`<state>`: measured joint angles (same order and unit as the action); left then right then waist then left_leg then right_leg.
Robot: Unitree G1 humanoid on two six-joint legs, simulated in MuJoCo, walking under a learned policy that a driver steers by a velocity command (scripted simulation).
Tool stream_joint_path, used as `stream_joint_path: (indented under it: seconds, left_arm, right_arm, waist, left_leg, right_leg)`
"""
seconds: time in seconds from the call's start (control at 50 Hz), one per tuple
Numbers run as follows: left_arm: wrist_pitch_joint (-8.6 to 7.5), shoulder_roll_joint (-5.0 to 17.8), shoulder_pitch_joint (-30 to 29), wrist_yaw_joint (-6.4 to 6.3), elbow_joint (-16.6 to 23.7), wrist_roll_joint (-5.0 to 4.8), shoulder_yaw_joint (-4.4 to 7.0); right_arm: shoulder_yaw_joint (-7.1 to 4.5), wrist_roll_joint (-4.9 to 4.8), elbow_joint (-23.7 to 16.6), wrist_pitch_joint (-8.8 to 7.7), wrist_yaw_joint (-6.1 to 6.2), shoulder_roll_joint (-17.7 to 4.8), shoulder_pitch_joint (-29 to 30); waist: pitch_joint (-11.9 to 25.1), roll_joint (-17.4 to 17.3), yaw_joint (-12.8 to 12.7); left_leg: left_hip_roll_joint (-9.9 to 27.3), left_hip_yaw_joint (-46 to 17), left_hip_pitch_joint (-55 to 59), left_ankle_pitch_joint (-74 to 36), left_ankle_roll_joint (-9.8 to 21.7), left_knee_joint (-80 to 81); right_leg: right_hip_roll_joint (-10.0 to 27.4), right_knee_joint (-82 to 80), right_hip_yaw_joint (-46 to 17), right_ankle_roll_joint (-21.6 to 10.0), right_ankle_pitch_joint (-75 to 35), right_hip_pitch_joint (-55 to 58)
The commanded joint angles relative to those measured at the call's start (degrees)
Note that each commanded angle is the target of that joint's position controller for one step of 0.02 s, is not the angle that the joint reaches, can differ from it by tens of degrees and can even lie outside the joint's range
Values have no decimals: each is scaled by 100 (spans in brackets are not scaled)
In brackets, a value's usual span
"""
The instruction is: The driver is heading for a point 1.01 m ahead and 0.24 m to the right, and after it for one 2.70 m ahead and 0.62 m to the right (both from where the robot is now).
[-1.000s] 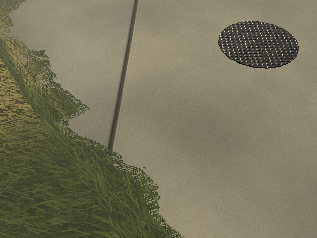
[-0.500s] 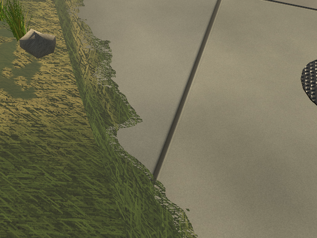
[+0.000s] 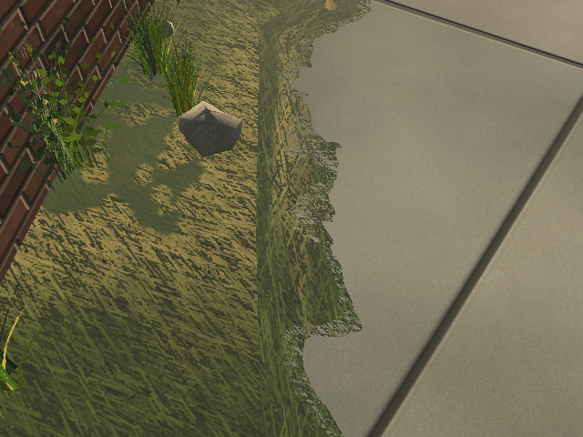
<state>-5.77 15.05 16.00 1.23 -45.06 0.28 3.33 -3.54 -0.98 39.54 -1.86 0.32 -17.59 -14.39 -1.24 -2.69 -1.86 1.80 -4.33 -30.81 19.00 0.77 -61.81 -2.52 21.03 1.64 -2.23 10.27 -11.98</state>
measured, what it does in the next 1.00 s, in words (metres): walks ahead, turning right: left foot, then right foot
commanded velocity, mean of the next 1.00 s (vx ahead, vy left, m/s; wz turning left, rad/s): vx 0.43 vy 0.00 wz -0.28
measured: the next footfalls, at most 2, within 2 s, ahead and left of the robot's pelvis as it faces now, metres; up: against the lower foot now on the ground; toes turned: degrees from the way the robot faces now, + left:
left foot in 0.28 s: +0.31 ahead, +0.16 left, +0.00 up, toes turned +2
right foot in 0.80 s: +0.58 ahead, -0.11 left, +0.00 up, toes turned -18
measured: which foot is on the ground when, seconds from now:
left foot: up 0.00-0.26, down 0.28-0.80, up 0.82-1.00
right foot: down 0.00-0.30, up 0.32-0.78, down 0.80-1.00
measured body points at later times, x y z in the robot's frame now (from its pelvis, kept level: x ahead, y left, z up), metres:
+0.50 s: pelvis +0.27 +0.07 +0.00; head +0.29 +0.08 +0.45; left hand +0.39 +0.34 -0.12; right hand +0.34 -0.22 -0.10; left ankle +0.27 +0.16 -0.74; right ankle +0.29 -0.10 -0.66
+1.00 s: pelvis +0.49 -0.01 -0.01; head +0.54 -0.05 +0.44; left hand +0.73 +0.20 -0.10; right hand +0.53 -0.33 -0.12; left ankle +0.53 +0.16 -0.66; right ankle +0.54 -0.10 -0.74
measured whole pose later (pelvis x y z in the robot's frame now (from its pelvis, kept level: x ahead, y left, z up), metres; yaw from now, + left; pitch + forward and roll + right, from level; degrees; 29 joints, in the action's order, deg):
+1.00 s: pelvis +0.49 -0.01 -0.01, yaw -22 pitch +2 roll +1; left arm -0.8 17.5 9.6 1.2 -38.3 0.1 4.0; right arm -3.2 0.3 41.7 -2.4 1.8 -18.1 -6.9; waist -5.3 -0.9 -0.7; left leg 3.1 -4.3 -31.9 25.3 -3.9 -66.8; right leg -5.6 26.6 -1.7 -5.6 6.0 -22.8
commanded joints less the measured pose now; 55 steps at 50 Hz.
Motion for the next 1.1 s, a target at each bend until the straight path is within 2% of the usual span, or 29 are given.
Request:
stream_joint_path:
  seconds: [0.02,0.1,0.18,0.22,0.26,0.28,0.3,0.32,0.34,0.36,0.38,0.4,0.44,0.5,0.6,0.7,0.74,0.78,0.8,0.82,0.84,0.86,0.88,0.9,0.92,0.94,0.98,1.04,1.1]
  left_arm:
    - [-95,854,-140,-23,239,-69,180]
    - [-9,1057,57,-45,76,-127,203]
    - [93,1170,493,-45,-173,-191,209]
    - [162,1225,571,-62,-266,-218,220]
    - [222,1264,467,-92,-289,-237,204]
    - [211,1092,445,-100,-237,-176,125]
    - [138,544,686,-86,-10,-46,-61]
    - [59,413,932,-94,-39,-129,-124]
    - [35,998,585,-80,-12,-273,54]
    - [39,1027,235,-72,100,-314,78]
    - [74,951,81,-88,116,-251,83]
    - [148,900,116,-106,82,-193,119]
    - [299,633,337,-107,-7,-204,92]
    - [400,521,73,-122,116,-186,99]
    - [341,357,-747,42,387,-141,19]
    - [337,352,-1549,216,841,-123,-22]
    - [336,500,-1386,279,940,-70,60]
    - [336,869,-310,261,737,-84,272]
    - [353,1199,425,157,574,-65,439]
    - [424,1802,535,1,554,-55,529]
    - [380,1964,319,34,910,35,501]
    - [388,1564,289,78,1000,12,424]
    - [357,1336,-51,77,986,-66,363]
    - [360,1135,-337,48,979,-148,316]
    - [387,1030,-546,2,1020,-136,288]
    - [415,1020,-642,-22,1081,-46,280]
    - [429,1084,-751,-52,1107,17,310]
    - [504,1203,-699,-166,1085,-37,351]
    - [652,1207,-768,-274,1136,-89,350]
  right_arm:
    - [2,68,-486,-108,-41,-150,222]
    - [91,41,-602,-211,-138,-50,930]
    - [72,-22,-783,-247,-216,-157,1499]
    - [34,-18,-840,-269,-246,-260,1559]
    - [-128,28,-615,-295,-214,-533,718]
    - [-274,76,-387,-289,-152,-836,-167]
    - [-406,225,-307,-245,-73,-1401,-1019]
    - [-364,162,-237,-199,-80,-1266,-1171]
    - [-236,118,-218,-204,-93,-871,-929]
    - [-166,88,-217,-220,-97,-676,-585]
    - [-111,105,-194,-254,-121,-501,-218]
    - [-72,126,-182,-314,-139,-331,50]
    - [-93,166,-92,-421,-151,-271,288]
    - [-155,214,99,-510,-101,-378,285]
    - [-218,175,327,-459,5,-609,91]
    - [-298,51,592,-256,49,-829,-297]
    - [-333,9,568,-127,117,-981,-202]
    - [-351,-48,489,-25,189,-1069,-56]
    - [-303,-65,448,-48,196,-970,-29]
    - [-98,291,292,-127,133,-266,-529]
    - [16,262,171,-259,33,-271,-990]
    - [-129,50,185,-317,-10,-820,-276]
    - [-110,-49,-9,-318,18,-765,152]
    - [-106,42,78,-274,103,-679,205]
    - [-135,111,75,-194,165,-726,175]
    - [-154,121,71,-103,173,-748,89]
    - [-126,154,104,-9,198,-585,-93]
    - [-81,187,43,52,243,-468,106]
    - [-68,149,-50,104,216,-467,457]
  waist:
    - [15,747,83]
    - [-59,677,-158]
    - [-161,722,-301]
    - [-184,764,-205]
    - [264,708,366]
    - [872,585,781]
    - [1869,-461,938]
    - [2428,-1327,871]
    - [1602,-729,910]
    - [963,-587,765]
    - [557,-360,576]
    - [332,-443,387]
    - [186,-431,157]
    - [-29,-151,98]
    - [-260,35,355]
    - [-551,121,585]
    - [-261,-102,390]
    - [442,-223,-195]
    - [841,17,-614]
    - [1388,1569,-141]
    - [2721,1702,49]
    - [2722,595,-416]
    - [1852,488,-276]
    - [1187,97,-48]
    - [917,238,124]
    - [833,424,271]
    - [860,546,412]
    - [1011,637,366]
    - [1013,804,259]
  left_leg:
    - [382,-36,-788,-488,-79,790]
    - [304,245,-340,-1657,-106,2201]
    - [144,346,-105,-1800,-9,2872]
    - [72,362,123,-1479,135,3136]
    - [-165,536,1510,-1451,348,3556]
    - [85,318,2928,-1553,527,3453]
    - [1632,-1590,5114,-1311,1141,3345]
    - [2300,-3387,5459,-390,1592,4122]
    - [2087,-2913,4787,116,1381,4326]
    - [1867,-2129,4078,50,1207,4475]
    - [1624,-1597,3387,-251,1114,4717]
    - [1432,-1148,2896,-615,1035,4932]
    - [1308,-562,2309,-1189,1027,5271]
    - [1302,111,2237,-1939,1051,5461]
    - [1170,1028,2471,-2279,889,5561]
    - [1428,1401,3390,-3113,765,5138]
    - [1400,1567,3595,-5183,602,4357]
    - [1199,1658,3422,-6259,363,2792]
    - [894,1742,2716,-5330,58,1477]
    - [250,1650,803,15,-311,-509]
    - [-630,433,-550,2366,-529,-2194]
    - [-270,-228,-733,1899,-413,-2255]
    - [-72,-119,-960,1368,-322,-1826]
    - [142,-48,-922,1007,-366,-1394]
    - [248,-63,-628,755,-403,-1066]
    - [262,-77,-224,613,-418,-908]
    - [163,13,97,487,-523,-468]
    - [31,2,84,94,-669,312]
    - [-72,-88,198,-431,-705,1007]
  right_leg:
    - [1579,-1242,-1453,-1106,-812,544]
    - [1367,-1288,-784,-932,-1183,471]
    - [1581,-1126,-743,-819,-1281,853]
    - [1716,-894,-824,-727,-1597,1073]
    - [1495,90,-640,-527,-2840,926]
    - [1192,1212,-440,-333,-2660,304]
    - [554,3377,-63,60,-627,-1614]
    - [116,4644,-546,156,2299,-2659]
    - [414,5143,-880,122,2099,-3140]
    - [654,5082,-735,88,1619,-3245]
    - [827,4823,-668,122,1194,-3078]
    - [975,4585,-710,150,871,-2816]
    - [1044,4492,-714,240,496,-2363]
    - [1040,4091,-847,341,-126,-2668]
    - [925,2458,-483,281,-1427,-2602]
    - [793,1574,-75,11,-1024,-2849]
    - [435,1474,296,-142,-527,-2317]
    - [-39,1246,490,-391,-469,-911]
    - [-71,699,226,-608,-1431,389]
    - [1274,1273,-1498,-1145,-4249,2263]
    - [2554,777,-4266,-2505,-4182,3517]
    - [2270,423,-3656,-2206,-3891,3200]
    - [1975,329,-2889,-1914,-3530,2428]
    - [1660,199,-2409,-1633,-3255,1562]
    - [1521,57,-2182,-1545,-3142,851]
    - [1386,-97,-2056,-1498,-3094,308]
    - [1251,-151,-1820,-1496,-3417,-215]
    - [1118,-53,-1752,-1395,-3281,-307]
    - [949,-71,-1942,-1160,-1737,-419]
Keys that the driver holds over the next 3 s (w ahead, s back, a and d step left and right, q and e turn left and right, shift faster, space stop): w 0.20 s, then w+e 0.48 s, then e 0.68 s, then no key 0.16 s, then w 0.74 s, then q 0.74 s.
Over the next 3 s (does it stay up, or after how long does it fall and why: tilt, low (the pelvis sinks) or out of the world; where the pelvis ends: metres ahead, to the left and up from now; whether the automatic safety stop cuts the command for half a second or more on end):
stays up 0.93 -0.24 -0.02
